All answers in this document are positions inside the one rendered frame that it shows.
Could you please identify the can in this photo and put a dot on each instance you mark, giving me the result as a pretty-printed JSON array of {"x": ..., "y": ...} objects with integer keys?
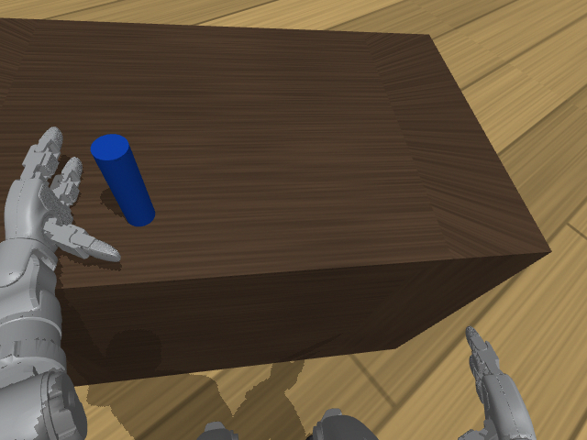
[{"x": 115, "y": 160}]

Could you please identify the left robot arm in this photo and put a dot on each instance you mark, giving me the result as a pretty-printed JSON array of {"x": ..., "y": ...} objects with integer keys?
[{"x": 37, "y": 398}]

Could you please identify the left robot hand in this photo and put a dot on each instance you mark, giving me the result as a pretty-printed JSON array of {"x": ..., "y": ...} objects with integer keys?
[{"x": 35, "y": 210}]

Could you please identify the right robot hand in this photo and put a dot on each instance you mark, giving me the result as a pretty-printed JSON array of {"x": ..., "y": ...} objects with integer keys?
[{"x": 506, "y": 416}]

